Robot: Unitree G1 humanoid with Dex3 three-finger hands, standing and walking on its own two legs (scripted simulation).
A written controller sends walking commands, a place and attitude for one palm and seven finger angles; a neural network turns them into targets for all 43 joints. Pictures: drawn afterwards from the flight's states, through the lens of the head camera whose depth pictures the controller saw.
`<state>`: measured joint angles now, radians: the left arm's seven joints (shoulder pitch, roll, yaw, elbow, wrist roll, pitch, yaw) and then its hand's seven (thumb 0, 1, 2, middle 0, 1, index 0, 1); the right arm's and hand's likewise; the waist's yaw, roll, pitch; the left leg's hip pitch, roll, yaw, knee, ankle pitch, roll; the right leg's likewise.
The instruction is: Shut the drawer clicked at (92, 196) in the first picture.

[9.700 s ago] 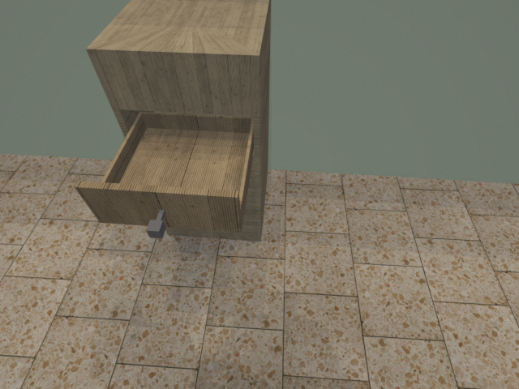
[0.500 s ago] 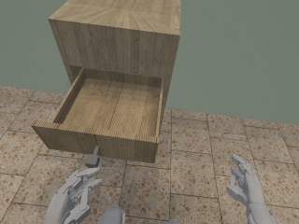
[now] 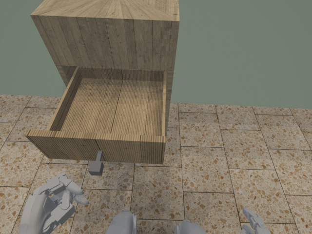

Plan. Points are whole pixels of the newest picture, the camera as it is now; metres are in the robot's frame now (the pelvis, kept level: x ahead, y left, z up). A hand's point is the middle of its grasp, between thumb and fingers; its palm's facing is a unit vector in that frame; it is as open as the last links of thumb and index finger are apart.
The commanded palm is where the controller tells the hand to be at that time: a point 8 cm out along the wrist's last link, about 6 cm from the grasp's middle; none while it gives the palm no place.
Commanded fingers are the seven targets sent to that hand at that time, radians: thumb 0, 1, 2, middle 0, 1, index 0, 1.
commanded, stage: raise the hand and make a fist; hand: left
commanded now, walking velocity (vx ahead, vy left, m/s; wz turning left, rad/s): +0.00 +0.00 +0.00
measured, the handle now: (97, 162) +0.32 +0.19 -0.06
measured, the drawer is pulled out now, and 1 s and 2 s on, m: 0.30 0.30 0.30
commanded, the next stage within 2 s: bring the fist close to the handle in 0.94 s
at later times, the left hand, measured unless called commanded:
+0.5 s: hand (79, 224) +0.15 +0.16 +0.04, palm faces -0.05 -1.00 +0.07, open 3.3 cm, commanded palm +0.12 +0.22 +0.04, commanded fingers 0.00 0.90 0.90 -1.40 -1.60 -1.40 -1.60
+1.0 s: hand (79, 219) +0.16 +0.16 +0.05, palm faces +0.01 -1.00 +0.01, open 3.3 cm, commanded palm +0.12 +0.22 +0.04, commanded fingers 0.00 0.90 0.90 -1.40 -1.60 -1.40 -1.60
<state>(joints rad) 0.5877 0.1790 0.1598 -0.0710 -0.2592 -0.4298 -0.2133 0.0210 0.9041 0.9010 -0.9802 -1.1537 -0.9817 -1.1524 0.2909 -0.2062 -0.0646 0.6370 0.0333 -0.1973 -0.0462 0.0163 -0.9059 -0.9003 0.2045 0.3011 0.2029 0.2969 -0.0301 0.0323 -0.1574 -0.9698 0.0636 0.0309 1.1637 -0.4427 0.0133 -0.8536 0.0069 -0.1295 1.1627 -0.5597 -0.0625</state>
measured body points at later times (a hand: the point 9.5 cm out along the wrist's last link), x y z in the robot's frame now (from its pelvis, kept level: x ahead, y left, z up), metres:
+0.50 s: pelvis +0.00 +0.05 -0.01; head +0.05 +0.07 +0.43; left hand +0.15 +0.22 +0.04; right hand +0.24 -0.14 -0.05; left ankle +0.07 +0.11 -0.64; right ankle +0.01 -0.08 -0.64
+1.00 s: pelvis +0.01 +0.03 -0.02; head +0.06 +0.05 +0.43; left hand +0.15 +0.22 +0.05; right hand +0.20 -0.19 -0.08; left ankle +0.07 +0.11 -0.64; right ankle +0.01 -0.08 -0.64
